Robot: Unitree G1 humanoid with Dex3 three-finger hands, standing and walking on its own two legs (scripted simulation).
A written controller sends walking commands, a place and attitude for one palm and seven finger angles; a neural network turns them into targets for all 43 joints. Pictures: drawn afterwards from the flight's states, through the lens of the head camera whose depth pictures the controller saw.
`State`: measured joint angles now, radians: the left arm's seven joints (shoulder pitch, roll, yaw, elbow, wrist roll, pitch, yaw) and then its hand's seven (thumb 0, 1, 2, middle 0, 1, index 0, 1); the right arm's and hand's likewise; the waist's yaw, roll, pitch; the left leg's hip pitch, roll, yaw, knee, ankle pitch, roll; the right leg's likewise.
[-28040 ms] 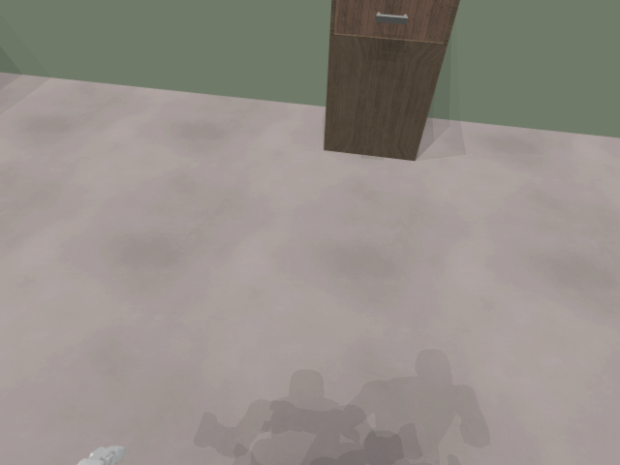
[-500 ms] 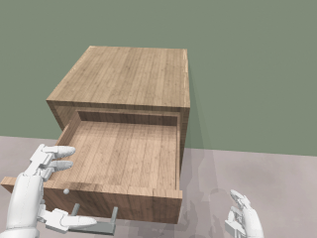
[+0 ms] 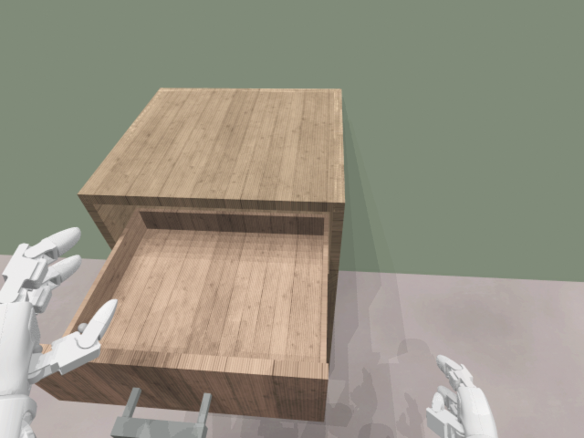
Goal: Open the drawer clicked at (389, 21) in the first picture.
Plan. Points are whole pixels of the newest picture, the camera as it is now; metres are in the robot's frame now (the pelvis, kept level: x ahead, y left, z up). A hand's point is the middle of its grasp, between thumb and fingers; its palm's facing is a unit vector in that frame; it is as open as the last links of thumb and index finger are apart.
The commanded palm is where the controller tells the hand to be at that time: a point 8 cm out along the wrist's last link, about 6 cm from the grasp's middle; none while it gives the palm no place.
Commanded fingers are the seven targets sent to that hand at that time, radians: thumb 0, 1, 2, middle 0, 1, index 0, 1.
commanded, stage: draw the hand back to the body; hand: left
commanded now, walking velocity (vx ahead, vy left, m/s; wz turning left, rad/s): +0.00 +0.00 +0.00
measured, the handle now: (165, 414) +0.16 +0.21 -0.07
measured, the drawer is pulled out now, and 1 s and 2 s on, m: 0.30 0.30 0.30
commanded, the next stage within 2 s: step back with the hand held close in 0.30 s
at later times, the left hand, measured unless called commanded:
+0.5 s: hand (87, 317) +0.19 +0.23 +0.16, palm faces +0.39 -0.81 -0.44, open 7.4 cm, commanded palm +0.12 +0.27 +0.18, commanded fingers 0.00 0.90 0.90 -0.20 -0.30 -0.20 -0.30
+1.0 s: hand (38, 371) +0.13 +0.26 +0.15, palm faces +0.31 -0.81 -0.50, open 7.4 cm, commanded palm +0.07 +0.29 +0.18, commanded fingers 0.00 0.90 0.90 -0.20 -0.30 -0.20 -0.30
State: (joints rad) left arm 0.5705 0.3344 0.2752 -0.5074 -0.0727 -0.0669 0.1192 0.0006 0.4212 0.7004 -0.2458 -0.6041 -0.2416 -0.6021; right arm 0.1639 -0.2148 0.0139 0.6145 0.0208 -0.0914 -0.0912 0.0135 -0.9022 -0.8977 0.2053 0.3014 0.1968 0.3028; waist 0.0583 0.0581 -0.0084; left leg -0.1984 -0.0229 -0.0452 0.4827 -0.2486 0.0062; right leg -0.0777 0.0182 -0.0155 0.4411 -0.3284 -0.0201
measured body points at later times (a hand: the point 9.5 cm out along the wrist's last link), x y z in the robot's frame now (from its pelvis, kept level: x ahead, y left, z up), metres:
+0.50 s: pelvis +0.00 -0.01 +0.00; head +0.00 -0.04 +0.45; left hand +0.16 +0.27 +0.19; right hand +0.20 -0.23 -0.08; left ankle +0.01 +0.12 -0.74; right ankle -0.06 -0.10 -0.74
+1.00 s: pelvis -0.06 +0.01 -0.01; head -0.01 +0.03 +0.44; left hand +0.11 +0.30 +0.18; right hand +0.14 -0.21 -0.08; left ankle +0.01 +0.12 -0.74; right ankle -0.05 -0.10 -0.74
